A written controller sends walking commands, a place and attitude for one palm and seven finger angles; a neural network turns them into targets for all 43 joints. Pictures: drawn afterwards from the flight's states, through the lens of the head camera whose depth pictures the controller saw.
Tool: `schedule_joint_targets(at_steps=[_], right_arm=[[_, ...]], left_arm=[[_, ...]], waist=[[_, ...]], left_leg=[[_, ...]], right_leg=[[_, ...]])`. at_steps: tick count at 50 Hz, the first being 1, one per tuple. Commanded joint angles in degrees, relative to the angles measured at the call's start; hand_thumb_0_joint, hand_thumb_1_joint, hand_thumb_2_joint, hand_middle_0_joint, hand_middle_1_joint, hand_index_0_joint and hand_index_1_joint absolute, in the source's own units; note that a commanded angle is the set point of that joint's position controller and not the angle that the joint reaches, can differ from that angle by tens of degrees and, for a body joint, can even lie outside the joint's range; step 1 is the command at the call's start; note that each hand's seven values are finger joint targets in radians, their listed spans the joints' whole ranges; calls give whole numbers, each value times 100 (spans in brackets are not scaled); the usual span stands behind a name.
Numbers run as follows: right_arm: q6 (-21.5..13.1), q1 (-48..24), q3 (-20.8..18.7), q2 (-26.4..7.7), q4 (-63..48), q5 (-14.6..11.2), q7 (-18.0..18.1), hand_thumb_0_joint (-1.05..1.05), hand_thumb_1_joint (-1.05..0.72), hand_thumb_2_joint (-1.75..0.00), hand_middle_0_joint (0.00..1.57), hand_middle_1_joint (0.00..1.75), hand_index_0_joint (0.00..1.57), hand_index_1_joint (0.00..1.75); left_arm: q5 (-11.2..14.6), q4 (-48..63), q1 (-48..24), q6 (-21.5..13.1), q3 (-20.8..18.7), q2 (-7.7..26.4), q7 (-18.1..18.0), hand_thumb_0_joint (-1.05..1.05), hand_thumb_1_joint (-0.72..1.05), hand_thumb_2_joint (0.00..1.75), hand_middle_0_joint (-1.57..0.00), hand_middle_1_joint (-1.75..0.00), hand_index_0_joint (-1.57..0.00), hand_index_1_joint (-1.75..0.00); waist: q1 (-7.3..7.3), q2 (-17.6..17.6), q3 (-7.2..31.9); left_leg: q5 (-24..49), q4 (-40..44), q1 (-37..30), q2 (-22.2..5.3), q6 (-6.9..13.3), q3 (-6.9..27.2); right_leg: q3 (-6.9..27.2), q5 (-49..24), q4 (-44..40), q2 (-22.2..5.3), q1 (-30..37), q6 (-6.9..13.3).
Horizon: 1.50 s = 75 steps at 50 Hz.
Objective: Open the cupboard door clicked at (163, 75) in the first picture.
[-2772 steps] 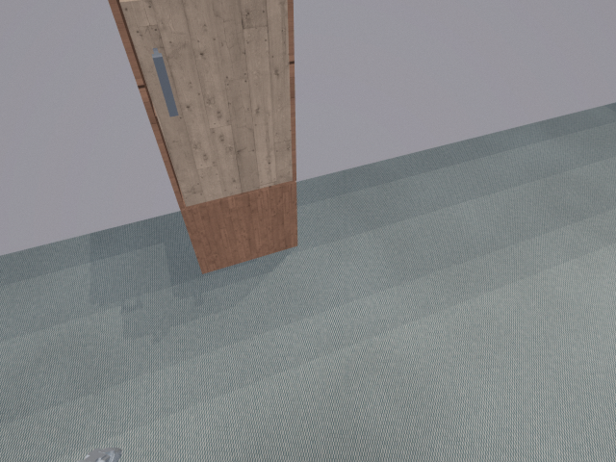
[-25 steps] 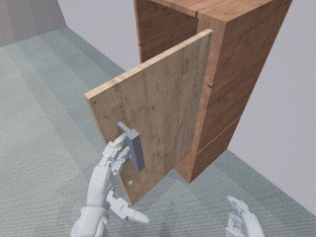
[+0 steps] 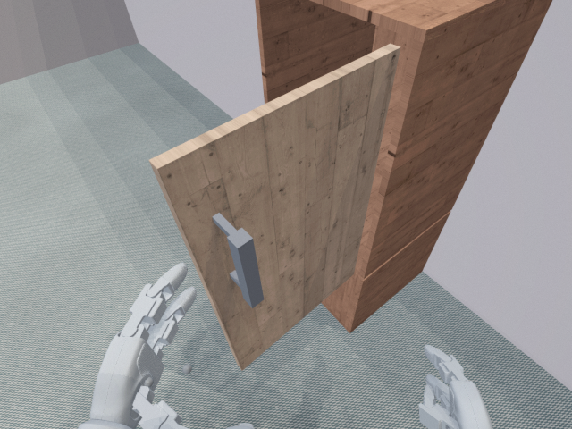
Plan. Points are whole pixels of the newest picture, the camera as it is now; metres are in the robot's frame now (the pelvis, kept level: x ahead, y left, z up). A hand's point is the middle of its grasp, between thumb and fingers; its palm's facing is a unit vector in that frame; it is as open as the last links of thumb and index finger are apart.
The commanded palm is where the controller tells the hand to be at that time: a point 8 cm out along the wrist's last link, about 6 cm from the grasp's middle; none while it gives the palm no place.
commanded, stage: slide the hand sideways off the handle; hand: left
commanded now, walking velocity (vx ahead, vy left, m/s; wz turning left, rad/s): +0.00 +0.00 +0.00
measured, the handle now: (238, 262) +0.31 +0.08 +0.10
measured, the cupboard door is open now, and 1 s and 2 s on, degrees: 93 93 93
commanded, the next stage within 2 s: draw the hand back to the body in 0.08 s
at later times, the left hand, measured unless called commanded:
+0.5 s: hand (140, 361) +0.17 +0.16 +0.12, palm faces -0.05 -1.00 -0.05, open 16.3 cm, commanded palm +0.14 +0.22 +0.13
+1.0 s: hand (56, 331) +0.19 +0.24 +0.16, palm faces +0.25 -0.90 -0.35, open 13.7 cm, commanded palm +0.15 +0.29 +0.18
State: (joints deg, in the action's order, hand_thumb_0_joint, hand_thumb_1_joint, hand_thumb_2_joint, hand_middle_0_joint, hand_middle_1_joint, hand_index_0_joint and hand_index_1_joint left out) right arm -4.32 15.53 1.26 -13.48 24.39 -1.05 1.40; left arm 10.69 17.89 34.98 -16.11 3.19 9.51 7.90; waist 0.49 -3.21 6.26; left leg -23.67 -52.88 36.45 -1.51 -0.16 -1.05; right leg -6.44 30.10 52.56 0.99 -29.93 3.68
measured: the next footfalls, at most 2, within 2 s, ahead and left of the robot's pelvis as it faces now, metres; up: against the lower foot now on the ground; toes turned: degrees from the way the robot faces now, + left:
none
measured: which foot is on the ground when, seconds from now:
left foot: down 0.00-1.00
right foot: down 0.00-1.00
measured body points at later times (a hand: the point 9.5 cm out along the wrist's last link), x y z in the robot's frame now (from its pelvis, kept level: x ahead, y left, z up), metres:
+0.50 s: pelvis +0.00 +0.02 +0.01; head +0.00 +0.00 +0.46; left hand +0.17 +0.22 +0.12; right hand +0.18 -0.20 -0.06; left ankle +0.03 +0.12 -0.69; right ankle -0.03 -0.07 -0.69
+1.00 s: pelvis +0.01 +0.03 +0.05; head +0.00 +0.01 +0.50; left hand +0.17 +0.28 +0.18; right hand +0.19 -0.19 -0.03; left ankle +0.03 +0.12 -0.69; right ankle -0.03 -0.07 -0.69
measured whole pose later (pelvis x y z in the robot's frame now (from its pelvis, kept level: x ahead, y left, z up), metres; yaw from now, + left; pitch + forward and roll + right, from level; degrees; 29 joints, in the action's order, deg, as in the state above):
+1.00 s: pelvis +0.01 +0.03 +0.05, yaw -1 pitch -2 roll -1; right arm -6.6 12.9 3.5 -13.1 32.5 -0.2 5.4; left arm 3.1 25.3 34.4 -3.0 -7.5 17.6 -6.1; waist 3.1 -3.6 0.7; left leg -15.5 -31.6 14.4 0.0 2.2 -3.0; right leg -4.2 19.0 28.2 0.7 -7.4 1.1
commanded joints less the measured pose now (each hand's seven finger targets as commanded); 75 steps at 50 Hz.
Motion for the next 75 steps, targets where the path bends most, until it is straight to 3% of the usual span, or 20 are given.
schedule_joint_targets(at_steps=[1,7,10,13,18,20,29,34,35,36,37,43,49,53,59,61,66,68,71,75], right_arm=[[-361,-509,-254,-489,-987,-62,97,0,-90,-90,20,30,20,30],[-443,-463,-249,-540,-1012,-63,131,0,-90,-90,20,30,20,30],[-452,-463,-267,-521,-1025,-65,134,0,-90,-90,20,30,20,30],[-432,-525,-252,-495,-1036,-87,155,0,-90,-90,20,30,20,30],[-468,-610,-199,-499,-986,-139,195,0,-90,-90,20,30,20,30],[-518,-609,-173,-511,-982,-159,194,0,-90,-90,20,30,20,30],[-666,-666,-135,-558,-854,-181,231,0,-90,-90,20,30,20,30],[-752,-713,-124,-580,-741,-192,243,0,-90,-90,20,30,20,30],[-669,-791,-103,-513,-750,-111,409,0,-90,-90,20,30,20,30],[-630,-764,-51,-394,-670,-63,467,0,-90,-90,20,30,20,30],[-570,-741,-41,-400,-588,-57,474,0,-90,-90,20,30,20,30],[-544,-997,-26,-502,-309,54,507,0,-90,-90,20,30,20,30],[-546,-1098,-42,-518,-79,93,436,0,-90,-90,20,30,20,30],[-463,-1145,-96,-561,19,112,384,0,-90,-90,20,30,20,30],[-344,-1167,-143,-565,90,102,310,0,-90,-90,20,30,20,30],[-329,-1152,-166,-574,109,97,293,0,-90,-90,20,30,20,30],[-252,-1171,-204,-583,169,87,288,0,-90,-90,20,30,20,30],[-248,-1210,-210,-596,214,87,288,0,-90,-90,20,30,20,30],[-217,-1180,-220,-595,209,88,253,0,-90,-90,20,30,20,30],[-156,-1236,-256,-625,174,78,238,0,-90,-90,20,30,20,30]], left_arm=[[236,1327,119,-435,-435,383,188,0,-50,30,-15,-30,-15,-30],[239,1403,-163,-427,-217,319,255,0,-50,30,-15,-30,-15,-30],[210,1429,-106,-386,-413,485,165,0,-50,30,-15,-30,-15,-30],[182,1677,-163,-282,-661,722,36,0,-50,30,-15,-30,-15,-30],[350,1643,-127,-33,-745,639,88,0,-50,30,-15,-30,-15,-30],[403,1756,-49,74,-687,610,178,0,-50,30,-15,-30,-15,-30],[499,1929,-181,476,-1079,843,274,0,-50,30,-15,-30,-15,-30],[600,2095,-249,626,-1427,1072,358,0,-32,37,-16,-30,-16,-30],[-205,2509,-335,690,-1604,1836,-406,0,-29,39,-16,-30,-16,-30],[-273,2253,-44,819,-1386,1330,-729,0,-26,40,-16,-30,-16,-30],[-414,2109,64,910,-1254,1166,-921,0,-22,42,-16,-30,-16,-30],[-737,2139,-382,932,-1479,1482,-1428,0,-1,51,-17,-30,-17,-30],[-781,2005,-400,909,-1714,1518,-1544,0,20,60,-18,-30,-18,-30],[-761,1845,-444,932,-2049,1711,-1564,0,34,66,-18,-30,-18,-30],[-738,1797,-696,918,-2332,1786,-1565,0,55,75,-19,-30,-19,-30],[-734,1924,-845,889,-2479,1904,-1572,0,62,78,-19,-30,-19,-30],[-672,1766,-1108,889,-2790,2071,-1581,0,80,86,-20,-30,-20,-30],[-668,1715,-1262,888,-2966,2225,-1594,0,87,88,-20,-30,-20,-30],[-634,1544,-1143,919,-2765,1945,-1543,0,90,90,-20,-30,-20,-30],[-621,1499,-1120,940,-2743,1975,-1505,0,90,90,-20,-30,-20,-30]], waist=[[8,415,547],[-93,429,446],[-9,485,567],[82,213,636],[76,313,459],[86,122,453],[123,255,188],[175,152,299],[388,173,93],[242,218,-217],[218,160,-373],[231,82,-315],[277,-75,-321],[334,246,-271],[334,34,-394],[348,-153,-213],[344,56,-264],[372,-174,-252],[337,-64,-303],[359,104,-335]], left_leg=[[1044,404,-602,224,175,237],[893,399,-584,207,196,294],[833,420,-569,195,195,287],[929,551,-752,181,215,267],[927,750,-909,154,212,296],[932,877,-1031,147,207,301],[951,1228,-1338,121,209,373],[1172,1349,-1576,127,205,374],[1089,1534,-1674,73,195,244],[989,1594,-1799,96,190,185],[974,1662,-1913,70,193,187],[1150,2311,-2640,37,231,192],[1749,2822,-3063,-6,199,193],[2201,2959,-3203,-22,198,163],[2525,3086,-3352,-56,153,139],[2700,3087,-3477,-69,139,147],[2726,3108,-3500,-75,149,110],[2854,3069,-3535,-59,152,71],[2948,3100,-3564,-72,151,72],[2763,3136,-3513,-53,177,40]], right_leg=[[895,-2397,-1114,-184,109,-464],[764,-1925,-1072,-121,-195,-421],[778,-1692,-1088,-111,-135,-390],[685,-1643,-1098,-52,-27,-318],[608,-1625,-1281,-11,87,-324],[501,-1636,-1290,16,100,-315],[314,-1593,-1516,72,252,-296],[305,-1844,-1648,70,498,-285],[722,-1743,-2218,-87,567,-214],[740,-1548,-2476,-153,531,-228],[690,-1459,-2564,-156,553,-238],[564,-1515,-3029,-162,1181,-246],[501,-2117,-3163,-140,1801,-233],[490,-2541,-3259,-113,2134,-237],[509,-2758,-3328,-98,2241,-238],[525,-2831,-3321,-106,2306,-235],[539,-2963,-3393,-93,2346,-244],[573,-3109,-3426,-106,2391,-228],[542,-3164,-3415,-109,2365,-263],[553,-3128,-3462,-114,2396,-277]])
